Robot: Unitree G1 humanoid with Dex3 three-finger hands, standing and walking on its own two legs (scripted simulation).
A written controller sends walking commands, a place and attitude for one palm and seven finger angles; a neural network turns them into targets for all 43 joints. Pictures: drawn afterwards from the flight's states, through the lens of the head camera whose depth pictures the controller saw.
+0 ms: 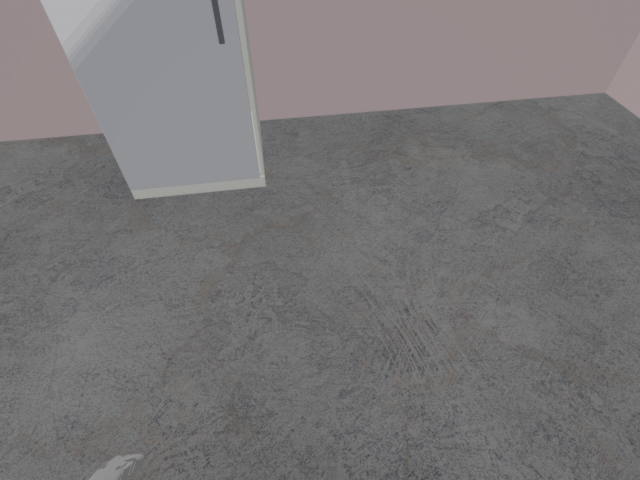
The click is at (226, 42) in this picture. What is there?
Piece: fridge door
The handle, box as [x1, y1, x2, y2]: [211, 0, 224, 43]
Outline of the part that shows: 211,0 219,43 224,43 217,1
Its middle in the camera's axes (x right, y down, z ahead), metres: -0.34 -0.81 +1.18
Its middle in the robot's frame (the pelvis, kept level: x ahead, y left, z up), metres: +1.42 +0.43 +0.15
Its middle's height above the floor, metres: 0.92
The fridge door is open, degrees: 0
